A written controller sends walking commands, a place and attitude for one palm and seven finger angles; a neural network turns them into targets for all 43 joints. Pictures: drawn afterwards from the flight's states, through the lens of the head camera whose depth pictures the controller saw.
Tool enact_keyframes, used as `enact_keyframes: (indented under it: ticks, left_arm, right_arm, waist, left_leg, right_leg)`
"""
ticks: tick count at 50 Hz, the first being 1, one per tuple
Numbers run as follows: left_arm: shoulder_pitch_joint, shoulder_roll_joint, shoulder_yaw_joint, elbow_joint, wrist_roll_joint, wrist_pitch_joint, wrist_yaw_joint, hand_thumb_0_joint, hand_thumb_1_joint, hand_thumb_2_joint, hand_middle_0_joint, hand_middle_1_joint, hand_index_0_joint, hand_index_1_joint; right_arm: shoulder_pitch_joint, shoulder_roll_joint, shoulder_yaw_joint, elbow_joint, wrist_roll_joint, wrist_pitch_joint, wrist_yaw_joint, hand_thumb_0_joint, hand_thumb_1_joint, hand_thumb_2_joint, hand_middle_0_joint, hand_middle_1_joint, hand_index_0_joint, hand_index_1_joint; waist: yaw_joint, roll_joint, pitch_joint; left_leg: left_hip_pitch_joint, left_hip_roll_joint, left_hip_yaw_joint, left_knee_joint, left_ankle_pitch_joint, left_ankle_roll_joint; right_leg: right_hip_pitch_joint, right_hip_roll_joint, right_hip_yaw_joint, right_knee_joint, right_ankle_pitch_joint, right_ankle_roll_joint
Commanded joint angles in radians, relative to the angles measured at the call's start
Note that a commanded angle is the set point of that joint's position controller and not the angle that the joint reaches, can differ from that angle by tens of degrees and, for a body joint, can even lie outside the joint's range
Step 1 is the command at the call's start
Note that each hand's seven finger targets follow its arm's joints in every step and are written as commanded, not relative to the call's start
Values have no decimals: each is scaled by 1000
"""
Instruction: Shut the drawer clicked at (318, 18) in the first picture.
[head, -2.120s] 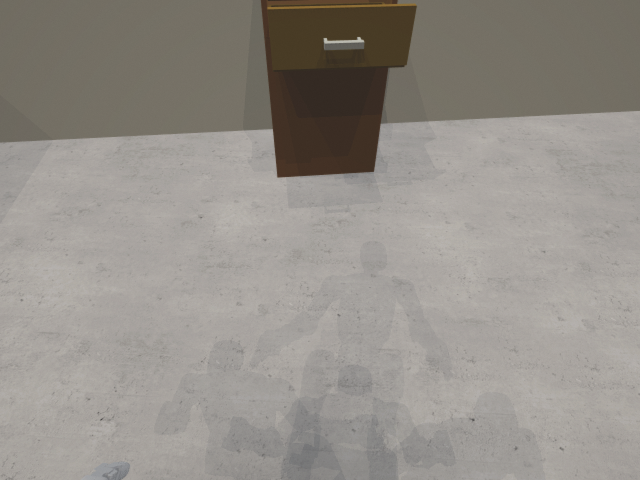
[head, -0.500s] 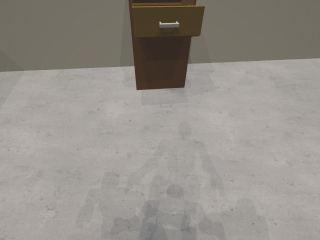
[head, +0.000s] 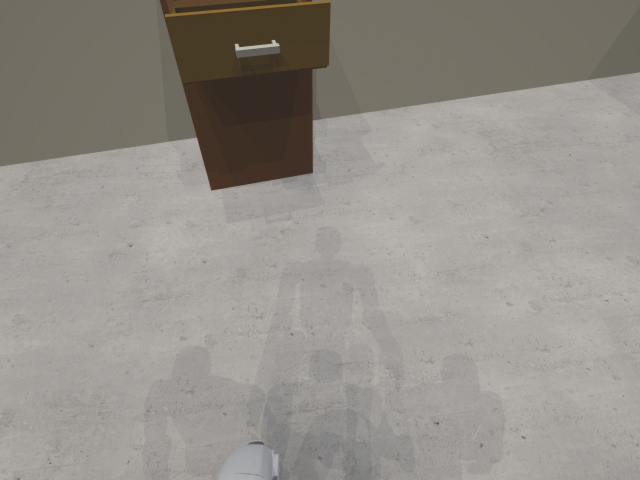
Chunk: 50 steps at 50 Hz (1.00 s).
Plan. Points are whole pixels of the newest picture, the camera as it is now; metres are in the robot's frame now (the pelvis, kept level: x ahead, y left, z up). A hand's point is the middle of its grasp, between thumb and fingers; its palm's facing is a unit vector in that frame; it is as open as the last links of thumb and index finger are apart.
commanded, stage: walk to a spot facing it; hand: left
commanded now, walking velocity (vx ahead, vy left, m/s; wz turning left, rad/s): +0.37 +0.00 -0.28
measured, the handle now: (256, 47) +1.17 +0.29 +0.00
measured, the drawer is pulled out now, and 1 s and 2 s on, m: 0.30 0.30 0.30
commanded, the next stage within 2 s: turn to face it in 1.52 s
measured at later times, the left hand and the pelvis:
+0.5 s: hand (202, 357) +0.32 +0.24 -0.16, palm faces -0.17 -0.97 -0.20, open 7.4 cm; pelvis +0.20 +0.06 +0.00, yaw -12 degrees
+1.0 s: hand (270, 284) +0.49 +0.15 -0.17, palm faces -0.24 -0.95 -0.21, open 7.1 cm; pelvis +0.40 -0.03 +0.00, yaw -17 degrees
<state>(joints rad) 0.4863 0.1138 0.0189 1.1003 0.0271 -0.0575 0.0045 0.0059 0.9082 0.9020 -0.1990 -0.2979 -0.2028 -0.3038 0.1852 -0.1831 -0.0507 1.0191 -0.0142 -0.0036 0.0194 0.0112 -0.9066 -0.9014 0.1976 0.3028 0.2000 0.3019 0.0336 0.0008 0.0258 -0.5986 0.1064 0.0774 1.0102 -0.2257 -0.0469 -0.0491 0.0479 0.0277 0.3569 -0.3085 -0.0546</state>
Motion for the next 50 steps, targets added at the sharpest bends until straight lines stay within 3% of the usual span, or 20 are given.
enact_keyframes:
  ticks: [1, 4, 7, 8, 9, 10, 12, 16, 23, 29, 31, 33, 34, 35, 36, 37, 39, 42, 45, 50]
  left_arm:
    - [44, 188, 48, -30, 2, -21, 20, 0, 900, 900, -200, -300, -200, -300]
    - [40, 202, 55, -22, 4, -14, 21, 0, 900, 900, -200, -300, -200, -300]
    - [5, 196, 62, -32, -6, -13, 18, 0, 900, 900, -200, -300, -200, -300]
    - [31, 150, 63, -46, -16, -11, 9, 0, 900, 900, -200, -300, -200, -300]
    - [44, 104, 54, -73, -20, -12, -3, 0, 900, 900, -200, -300, -200, -300]
    - [-1, 115, 54, -90, -10, -11, 1, 0, 900, 900, -200, -300, -200, -300]
    - [-126, 107, 56, -103, 1, 2, -14, 0, 900, 900, -200, -300, -200, -300]
    - [-71, 66, 55, -83, 12, 48, -30, 0, 900, 900, -200, -300, -200, -300]
    - [-298, 83, 54, -161, 14, 60, -44, 0, 900, 900, -200, -300, -200, -300]
    - [-468, 86, 42, -207, 6, 46, -43, 0, 900, 900, -200, -300, -200, -300]
    - [-462, 92, 42, -204, 6, 40, -42, 0, 900, 900, -200, -300, -200, -300]
    - [-316, 117, 52, -156, 7, 27, -38, 0, 900, 900, -200, -300, -200, -300]
    - [-167, 166, 64, -105, 11, 16, -29, 0, 900, 900, -200, -300, -200, -300]
    - [-19, 275, 96, -67, 10, 3, -15, 0, 900, 900, -200, -300, -200, -300]
    - [53, 346, 103, -44, -13, 3, -9, 0, 900, 900, -200, -300, -200, -300]
    - [4, 349, 103, -53, -19, 5, -5, 0, 900, 900, -200, -300, -200, -300]
    - [-157, 236, 73, -88, -19, 3, 3, 0, 900, 900, -200, -300, -200, -300]
    - [-212, 160, 49, -88, -6, -13, 5, 0, 900, 900, -200, -300, -200, -300]
    - [-203, 151, 55, -91, -2, -23, 7, 0, 900, 900, -200, -300, -200, -300]
    - [-134, 182, 51, -57, -1, -27, 3, 0, 900, 900, -200, -300, -200, -300]
  right_arm:
    - [-146, -43, -11, -127, 0, -41, 10, 0, -900, -900, 200, 300, 200, 300]
    - [-163, -40, -10, -138, 3, -54, 10, 0, -900, -900, 200, 300, 200, 300]
    - [111, -98, -25, -53, -6, -69, -20, 0, -900, -900, 200, 300, 200, 300]
    - [271, -200, -49, -15, -19, -74, -35, 0, -900, -900, 200, 300, 200, 300]
    - [366, -291, -66, 0, -18, -71, -35, 0, -900, -900, 200, 300, 200, 300]
    - [294, -261, -57, -11, -11, -62, -35, 0, -900, -900, 200, 300, 200, 300]
    - [151, -132, -29, -38, -10, -68, -35, 0, -900, -900, 200, 300, 200, 300]
    - [110, -64, -10, -23, -10, -93, -41, 0, -900, -900, 200, 300, 200, 300]
    - [230, -89, -16, 22, -8, -100, -40, 0, -900, -900, 200, 300, 200, 300]
    - [327, -107, -12, 73, -21, -85, -37, 0, -900, -900, 200, 300, 200, 300]
    - [328, -118, -12, 79, -23, -79, -37, 0, -900, -900, 200, 300, 200, 300]
    - [311, -129, -11, 82, -17, -73, -38, 0, -900, -900, 200, 300, 200, 300]
    - [301, -117, -10, 81, -8, -73, -31, 0, -900, -900, 200, 300, 200, 300]
    - [316, -66, 0, 56, 5, -78, -21, 0, -900, -900, 200, 300, 200, 300]
    - [259, -46, 6, 16, 9, -79, -26, 0, -900, -900, 200, 300, 200, 300]
    - [194, -62, -4, 14, 10, -76, -26, 0, -900, -900, 200, 300, 200, 300]
    - [148, -51, -13, 19, -1, -61, -25, 0, -900, -900, 200, 300, 200, 300]
    - [247, -1, -9, 56, -14, -26, -20, 0, -900, -900, 200, 300, 200, 300]
    - [216, 13, -15, 27, -14, -18, -10, 0, -900, -900, 200, 300, 200, 300]
    - [29, -7, -13, -44, -12, -36, 12, 0, -900, -900, 200, 300, 200, 300]
  waist:
    - [5, -117, 104]
    - [13, -138, 88]
    - [-110, -69, -35]
    - [-160, 107, -172]
    - [-155, 305, -231]
    - [-134, 223, -172]
    - [-87, 135, 56]
    - [-1, 109, 40]
    - [-48, 70, 87]
    - [-97, 92, 95]
    - [-83, 90, 92]
    - [-11, 75, 7]
    - [57, 23, -83]
    - [107, -179, -214]
    - [102, -221, -235]
    - [103, -156, -217]
    - [22, -11, -31]
    - [-67, -88, 29]
    - [-74, -108, 49]
    - [-26, -129, 79]
  left_leg:
    - [-33, 5, 3, -161, 50, 5]
    - [115, -28, 22, -302, 16, 29]
    - [539, -65, 34, -482, 60, 63]
    - [788, 132, -206, -520, 7, 119]
    - [850, 383, -547, -680, -52, 214]
    - [724, 420, -595, -775, -272, 245]
    - [441, 334, -429, -843, -366, 203]
    - [300, 224, -114, -843, -114, 162]
    - [466, 217, -4, -867, 58, 189]
    - [572, 240, 55, -797, 251, 180]
    - [583, 243, 81, -747, 340, 168]
    - [579, 205, 146, -531, 567, 134]
    - [446, 166, 181, -320, 550, 99]
    - [168, 73, 228, -12, 172, 49]
    - [-44, -35, 127, 251, -350, 26]
    - [-68, 12, 7, 344, -303, 41]
    - [-46, 82, -44, 300, -128, 41]
    - [61, 85, -16, 162, -48, 17]
    - [62, 84, -4, 31, -2, 6]
    - [35, 63, 15, -222, 25, 15]
  right_leg:
    - [-52, -245, 192, -150, 302, -117]
    - [-62, -247, 187, -104, 373, -100]
    - [-164, -165, 125, 229, 562, -58]
    - [-327, -82, 62, 493, 316, -22]
    - [-497, 18, -34, 831, -239, 12]
    - [-560, -30, 16, 959, -247, 0]
    - [-617, -125, 8, 1004, -71, 5]
    - [-501, -162, -19, 874, 46, 31]
    - [-607, -188, -69, 574, 171, 65]
    - [-530, -141, -137, 343, 103, 37]
    - [-458, -117, -159, 291, 70, 18]
    - [-235, -55, -211, 186, 76, -12]
    - [23, -71, -170, 152, 122, -40]
    - [306, -325, 154, 98, 87, -127]
    - [384, -497, 462, -14, 263, -220]
    - [281, -489, 436, -44, 215, -215]
    - [5, -408, 237, -101, 150, -147]
    - [-203, -318, 52, -167, 152, -97]
    - [-239, -302, 17, -197, 102, -111]
    - [-127, -313, 21, -182, 96, -108]
